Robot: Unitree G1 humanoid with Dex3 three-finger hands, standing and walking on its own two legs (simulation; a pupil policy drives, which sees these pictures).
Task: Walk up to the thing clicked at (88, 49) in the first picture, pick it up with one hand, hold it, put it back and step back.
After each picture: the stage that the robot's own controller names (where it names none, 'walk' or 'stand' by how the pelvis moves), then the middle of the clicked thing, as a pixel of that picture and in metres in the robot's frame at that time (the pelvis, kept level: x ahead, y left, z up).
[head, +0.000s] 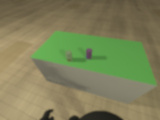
stand; (88, 54) +0.70 +0.05 -0.11
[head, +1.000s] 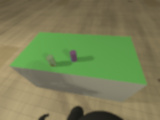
walk; (73, 56) +0.59 +0.23 -0.09
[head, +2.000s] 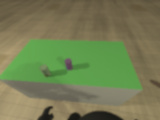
stand; (68, 64) +0.52 +0.24 -0.11
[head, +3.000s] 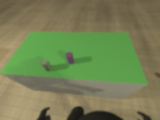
stand; (70, 58) +0.53 +0.24 -0.10
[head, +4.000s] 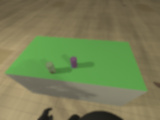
stand; (73, 62) +0.54 +0.20 -0.11
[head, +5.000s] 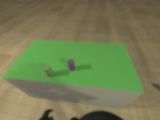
stand; (71, 65) +0.53 +0.22 -0.12
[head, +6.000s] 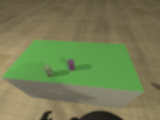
stand; (71, 65) +0.53 +0.22 -0.12
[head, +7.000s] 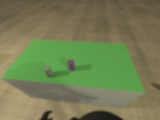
stand; (71, 65) +0.52 +0.22 -0.12
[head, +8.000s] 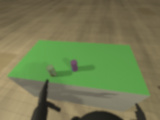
rise first; (74, 65) +0.52 +0.21 -0.11
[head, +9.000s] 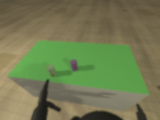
go down; (74, 65) +0.53 +0.21 -0.11
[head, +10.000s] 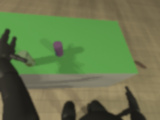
go down; (58, 49) +0.54 +0.20 -0.04
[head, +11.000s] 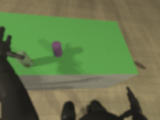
approach; (57, 49) +0.54 +0.21 -0.03
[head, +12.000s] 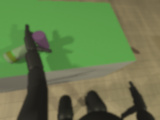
close in; (42, 41) +0.54 +0.23 +0.02
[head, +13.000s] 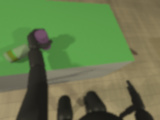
lift; (43, 40) +0.55 +0.22 +0.02
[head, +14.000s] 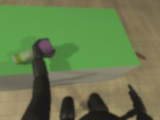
lift; (47, 49) +0.50 +0.23 +0.02
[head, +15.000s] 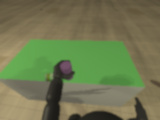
lift; (67, 71) +0.33 +0.17 +0.10
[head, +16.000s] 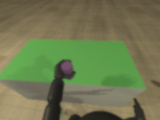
hold; (68, 70) +0.33 +0.16 +0.10
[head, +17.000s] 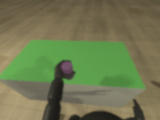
hold; (68, 71) +0.33 +0.17 +0.09
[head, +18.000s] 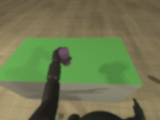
crouch; (65, 57) +0.43 +0.19 +0.10
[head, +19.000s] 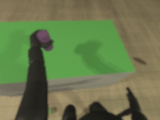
lower; (45, 41) +0.53 +0.24 +0.08
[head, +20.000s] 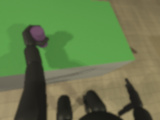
lower; (40, 38) +0.56 +0.23 +0.02
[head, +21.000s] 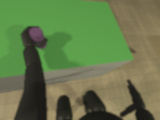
lower; (39, 39) +0.56 +0.23 +0.02
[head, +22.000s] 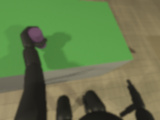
lower; (38, 39) +0.56 +0.23 +0.02
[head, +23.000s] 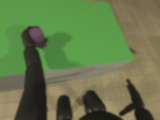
lower; (39, 39) +0.56 +0.23 +0.02
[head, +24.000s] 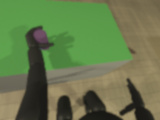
open; (42, 40) +0.56 +0.21 +0.02
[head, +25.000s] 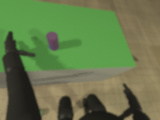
sink last; (53, 41) +0.54 +0.20 +0.00
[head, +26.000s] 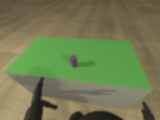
sink last; (74, 61) +0.54 +0.21 -0.05
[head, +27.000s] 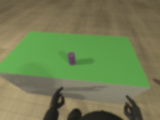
stand; (71, 59) +0.53 +0.20 -0.04
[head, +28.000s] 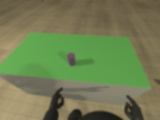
stand; (71, 59) +0.52 +0.20 -0.04
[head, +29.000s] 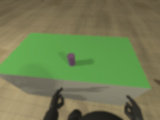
stand; (71, 59) +0.52 +0.20 -0.04
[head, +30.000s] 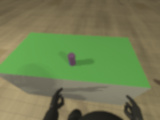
stand; (71, 59) +0.53 +0.20 -0.04
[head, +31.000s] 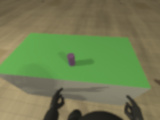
stand; (71, 59) +0.52 +0.20 -0.04
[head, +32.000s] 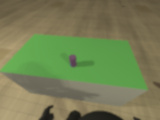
stand; (73, 61) +0.53 +0.20 -0.08
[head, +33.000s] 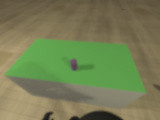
walk; (74, 64) +0.53 +0.20 -0.11
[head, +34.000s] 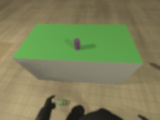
walk; (77, 44) +0.72 +0.19 -0.09
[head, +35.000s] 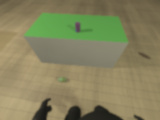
walk; (77, 27) +1.05 +0.22 -0.09
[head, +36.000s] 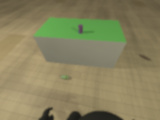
stand; (80, 29) +1.16 +0.22 -0.10
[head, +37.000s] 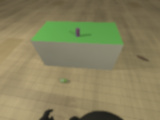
stand; (77, 32) +1.13 +0.24 -0.12
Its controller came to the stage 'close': yes
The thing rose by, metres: 0.20
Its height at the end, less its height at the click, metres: +0.00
